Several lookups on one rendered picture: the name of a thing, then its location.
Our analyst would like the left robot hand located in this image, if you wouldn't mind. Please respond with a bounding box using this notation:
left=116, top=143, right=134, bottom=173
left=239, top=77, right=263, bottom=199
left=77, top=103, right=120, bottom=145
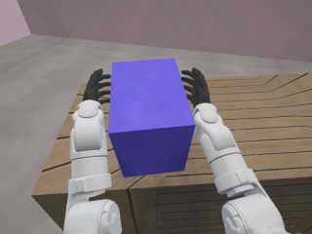
left=82, top=69, right=111, bottom=104

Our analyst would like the right robot hand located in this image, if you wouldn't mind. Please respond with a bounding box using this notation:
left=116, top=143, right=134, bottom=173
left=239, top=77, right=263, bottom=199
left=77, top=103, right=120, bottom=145
left=180, top=67, right=211, bottom=109

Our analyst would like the pedestal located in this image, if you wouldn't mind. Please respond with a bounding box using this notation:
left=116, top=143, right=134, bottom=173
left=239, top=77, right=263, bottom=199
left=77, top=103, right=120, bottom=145
left=31, top=73, right=312, bottom=234

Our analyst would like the left robot forearm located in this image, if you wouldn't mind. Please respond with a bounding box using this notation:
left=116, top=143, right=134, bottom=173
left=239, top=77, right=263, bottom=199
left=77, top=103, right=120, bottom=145
left=63, top=99, right=112, bottom=234

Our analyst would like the right robot forearm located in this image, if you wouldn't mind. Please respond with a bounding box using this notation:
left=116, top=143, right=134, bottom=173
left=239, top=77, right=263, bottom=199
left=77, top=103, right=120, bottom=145
left=192, top=102, right=285, bottom=228

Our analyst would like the robot right upper arm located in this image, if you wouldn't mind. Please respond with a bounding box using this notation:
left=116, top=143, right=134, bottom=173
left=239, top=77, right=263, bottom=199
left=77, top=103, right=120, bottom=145
left=221, top=193, right=301, bottom=234

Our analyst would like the robot left upper arm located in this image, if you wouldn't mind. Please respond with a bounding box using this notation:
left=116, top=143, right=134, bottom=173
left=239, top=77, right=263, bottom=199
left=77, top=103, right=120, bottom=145
left=64, top=199, right=122, bottom=234

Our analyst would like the carton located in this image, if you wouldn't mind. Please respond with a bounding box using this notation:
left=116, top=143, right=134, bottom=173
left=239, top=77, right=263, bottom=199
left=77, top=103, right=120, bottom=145
left=108, top=58, right=196, bottom=177

